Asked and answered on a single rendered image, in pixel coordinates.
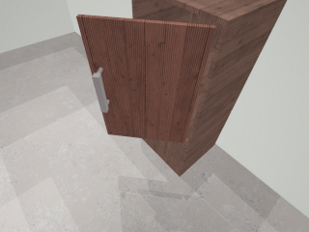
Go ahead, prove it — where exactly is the handle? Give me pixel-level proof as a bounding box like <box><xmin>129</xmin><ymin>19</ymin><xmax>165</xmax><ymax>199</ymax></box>
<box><xmin>92</xmin><ymin>67</ymin><xmax>110</xmax><ymax>113</ymax></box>

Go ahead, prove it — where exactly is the cupboard door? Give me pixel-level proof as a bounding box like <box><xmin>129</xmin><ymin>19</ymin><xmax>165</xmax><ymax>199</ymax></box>
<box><xmin>76</xmin><ymin>14</ymin><xmax>216</xmax><ymax>143</ymax></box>

